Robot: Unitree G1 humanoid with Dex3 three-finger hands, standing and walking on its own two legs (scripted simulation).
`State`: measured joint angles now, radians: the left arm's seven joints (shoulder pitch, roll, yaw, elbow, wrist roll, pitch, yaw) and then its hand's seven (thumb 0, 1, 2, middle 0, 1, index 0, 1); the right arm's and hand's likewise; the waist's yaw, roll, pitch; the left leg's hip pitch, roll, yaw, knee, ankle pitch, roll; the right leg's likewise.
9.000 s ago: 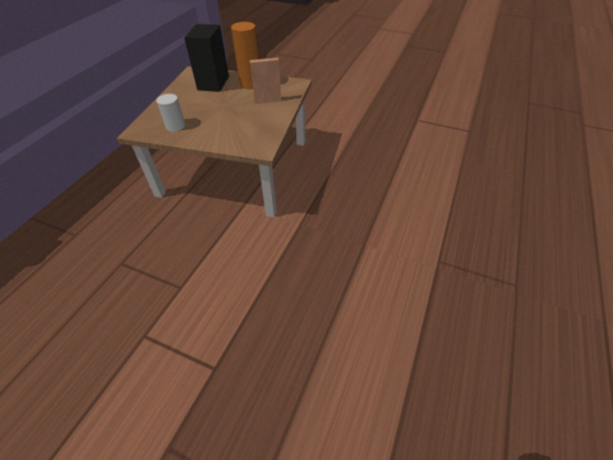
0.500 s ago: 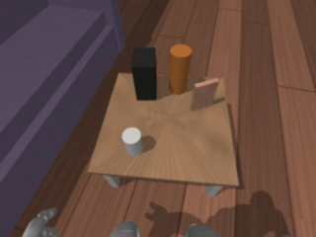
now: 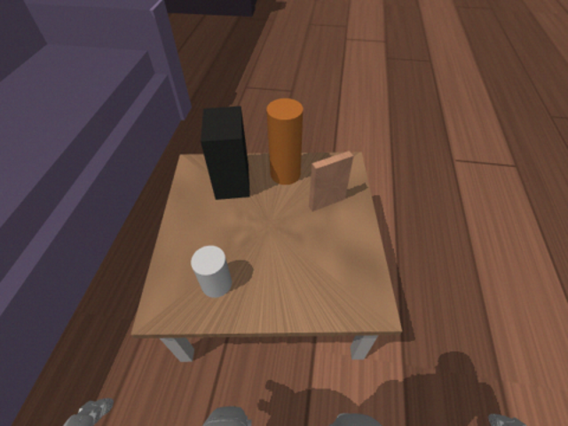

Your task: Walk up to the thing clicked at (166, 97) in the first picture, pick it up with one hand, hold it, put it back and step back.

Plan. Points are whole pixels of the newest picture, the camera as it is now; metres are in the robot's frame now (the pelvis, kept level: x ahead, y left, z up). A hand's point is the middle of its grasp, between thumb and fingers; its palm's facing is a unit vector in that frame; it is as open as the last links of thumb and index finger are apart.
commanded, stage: walk up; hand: left
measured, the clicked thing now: (212, 272) +0.50 +0.22 -0.32
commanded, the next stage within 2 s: stand in 1.12 s
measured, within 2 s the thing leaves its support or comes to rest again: neither
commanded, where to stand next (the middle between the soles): +0.05 +0.01 m, yaw +1 degrees
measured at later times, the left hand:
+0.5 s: hand out of the picture +0.10 +0.27 -0.12, palm faces -0.02 -0.94 -0.33, open 7.4 cm
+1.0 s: hand out of the picture +0.09 +0.27 -0.12, palm faces -0.02 -0.95 -0.32, open 7.4 cm
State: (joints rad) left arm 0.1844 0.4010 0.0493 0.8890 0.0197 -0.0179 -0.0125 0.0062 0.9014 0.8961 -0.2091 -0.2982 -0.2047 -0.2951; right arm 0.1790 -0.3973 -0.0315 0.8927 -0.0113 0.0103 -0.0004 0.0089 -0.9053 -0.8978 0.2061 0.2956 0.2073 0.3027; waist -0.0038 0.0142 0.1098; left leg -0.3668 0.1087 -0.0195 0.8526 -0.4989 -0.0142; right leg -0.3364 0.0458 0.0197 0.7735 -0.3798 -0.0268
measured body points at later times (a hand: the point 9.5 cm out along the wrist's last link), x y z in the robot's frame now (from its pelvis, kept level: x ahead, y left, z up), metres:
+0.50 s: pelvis +0.00 +0.02 +0.03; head +0.00 +0.01 +0.48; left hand +0.10 +0.31 -0.09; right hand +0.06 -0.28 -0.10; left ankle +0.01 +0.16 -0.71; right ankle +0.02 -0.11 -0.71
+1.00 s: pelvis +0.01 +0.02 +0.04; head +0.01 +0.02 +0.49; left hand +0.09 +0.32 -0.09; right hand +0.09 -0.28 -0.09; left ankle +0.01 +0.16 -0.71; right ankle +0.02 -0.11 -0.71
